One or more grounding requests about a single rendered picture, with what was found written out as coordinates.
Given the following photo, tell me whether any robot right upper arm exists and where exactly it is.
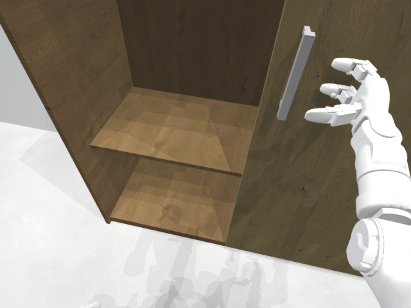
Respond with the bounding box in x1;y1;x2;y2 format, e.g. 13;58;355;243
346;218;411;308

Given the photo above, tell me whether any wardrobe door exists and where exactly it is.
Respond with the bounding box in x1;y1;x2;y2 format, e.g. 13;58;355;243
225;0;411;277

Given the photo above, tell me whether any right robot hand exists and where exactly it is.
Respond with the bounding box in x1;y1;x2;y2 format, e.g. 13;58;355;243
304;58;390;126

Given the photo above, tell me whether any handle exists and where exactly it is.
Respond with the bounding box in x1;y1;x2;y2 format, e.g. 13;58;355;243
277;26;316;121

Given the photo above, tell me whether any right robot forearm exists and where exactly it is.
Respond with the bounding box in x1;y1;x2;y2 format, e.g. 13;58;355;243
351;110;411;226

